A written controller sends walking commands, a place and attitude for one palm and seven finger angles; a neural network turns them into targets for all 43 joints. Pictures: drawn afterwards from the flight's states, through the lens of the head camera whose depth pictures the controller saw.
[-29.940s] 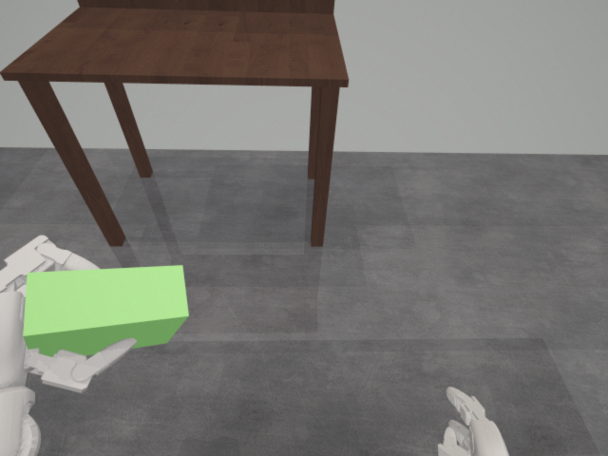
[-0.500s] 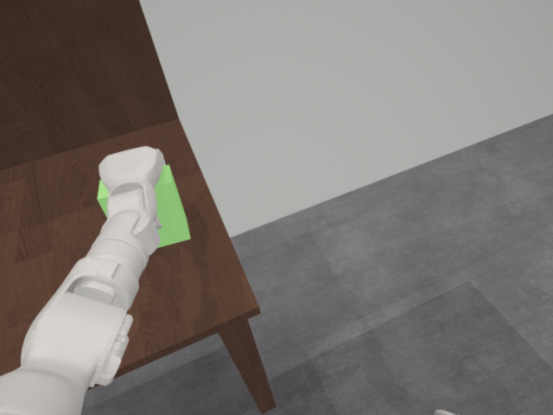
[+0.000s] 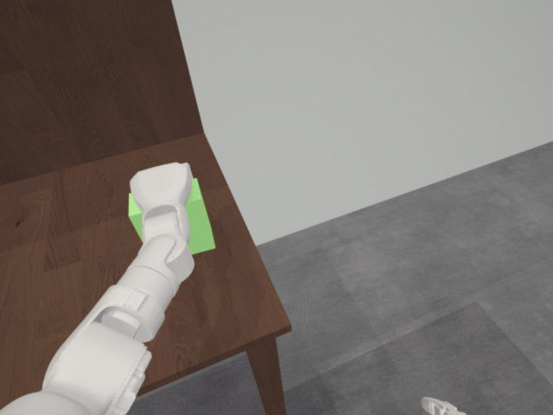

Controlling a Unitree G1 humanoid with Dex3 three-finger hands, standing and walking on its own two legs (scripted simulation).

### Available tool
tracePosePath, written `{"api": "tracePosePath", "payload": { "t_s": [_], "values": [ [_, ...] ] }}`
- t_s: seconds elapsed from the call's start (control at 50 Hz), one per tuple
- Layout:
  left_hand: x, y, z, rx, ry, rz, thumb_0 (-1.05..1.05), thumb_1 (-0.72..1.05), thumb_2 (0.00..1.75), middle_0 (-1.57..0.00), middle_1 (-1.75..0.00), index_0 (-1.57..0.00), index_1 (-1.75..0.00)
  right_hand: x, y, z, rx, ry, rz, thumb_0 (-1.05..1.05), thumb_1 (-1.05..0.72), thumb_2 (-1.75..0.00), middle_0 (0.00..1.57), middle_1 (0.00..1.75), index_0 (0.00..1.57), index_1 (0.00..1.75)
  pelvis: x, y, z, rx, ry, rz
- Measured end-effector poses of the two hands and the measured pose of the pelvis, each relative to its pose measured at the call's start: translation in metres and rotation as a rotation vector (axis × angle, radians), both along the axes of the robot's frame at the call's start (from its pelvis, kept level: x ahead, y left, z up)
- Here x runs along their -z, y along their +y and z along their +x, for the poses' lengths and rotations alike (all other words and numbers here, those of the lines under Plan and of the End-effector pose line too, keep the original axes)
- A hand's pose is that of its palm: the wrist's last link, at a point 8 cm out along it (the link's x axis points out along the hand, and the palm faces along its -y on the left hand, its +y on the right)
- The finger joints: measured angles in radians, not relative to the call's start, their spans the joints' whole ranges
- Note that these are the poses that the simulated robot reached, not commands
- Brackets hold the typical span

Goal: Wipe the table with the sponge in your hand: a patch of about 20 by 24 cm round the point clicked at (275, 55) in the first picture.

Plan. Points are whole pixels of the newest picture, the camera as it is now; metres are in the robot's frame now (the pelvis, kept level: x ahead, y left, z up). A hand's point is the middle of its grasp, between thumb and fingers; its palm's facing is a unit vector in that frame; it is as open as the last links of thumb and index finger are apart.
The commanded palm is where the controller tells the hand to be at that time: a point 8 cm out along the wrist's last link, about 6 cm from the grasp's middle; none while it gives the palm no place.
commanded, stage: wipe back along the third lane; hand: left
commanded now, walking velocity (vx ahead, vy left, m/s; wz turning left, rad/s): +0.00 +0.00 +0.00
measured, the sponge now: (178, 231) +0.41 +0.19 +0.04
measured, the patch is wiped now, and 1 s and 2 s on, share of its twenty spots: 1.00 1.00 1.00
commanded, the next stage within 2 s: slide back across to the middle lane in 1.32 s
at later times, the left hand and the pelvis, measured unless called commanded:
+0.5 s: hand (176, 236) +0.36 +0.17 +0.09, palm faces +0.09 -0.05 -0.99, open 9.8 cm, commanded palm +0.30 +0.15 +0.12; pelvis +0.01 +0.02 +0.00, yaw +1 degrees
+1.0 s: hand (190, 257) +0.32 +0.14 +0.09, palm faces +0.08 -0.05 -0.99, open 9.8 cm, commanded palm +0.26 +0.12 +0.12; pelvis -0.01 -0.02 +0.00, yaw +1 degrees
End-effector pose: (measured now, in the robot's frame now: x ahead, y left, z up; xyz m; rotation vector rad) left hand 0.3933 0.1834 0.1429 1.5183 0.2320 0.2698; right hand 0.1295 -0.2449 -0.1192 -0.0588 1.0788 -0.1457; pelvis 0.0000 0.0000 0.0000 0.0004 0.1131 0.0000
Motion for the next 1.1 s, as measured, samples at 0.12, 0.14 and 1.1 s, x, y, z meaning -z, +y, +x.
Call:
{"api": "tracePosePath", "payload": {
  "t_s": [0.12, 0.14, 1.1],
  "values": [
    [-0.001, -0.003, -0.015, 0.012, -0.026, -0.008, 0.0, -0.48, 1.08, -0.73, -1.42, -0.75, -1.35, -0.015, 0.026, 0.049, -0.07, -0.104, 0.038, 0.01, -0.91, -0.9, 0.2, 0.3, 0.2, 0.29, 0.0, 0.011, 0.006, -0.005, -0.018, -0.001],
    [-0.001, -0.003, -0.019, 0.015, -0.031, -0.01, 0.0, -0.48, 1.08, -0.72, -1.42, -0.75, -1.35, -0.018, 0.03, 0.057, -0.083, -0.121, 0.043, 0.01, -0.91, -0.9, 0.2, 0.3, 0.2, 0.29, 0.0, 0.012, 0.007, -0.007, -0.022, -0.001],
    [0.0, -0.053, -0.112, 0.066, -0.07, -0.029, 0.03, -0.46, 1.07, -0.71, -1.43, -0.74, -1.37, -0.033, 0.007, 0.079, -0.156, -0.268, 0.127, 0.01, -0.91, -0.9, 0.19, 0.3, 0.19, 0.29, 0.003, -0.023, -0.009, -0.004, -0.122, 0.024]
  ]
}}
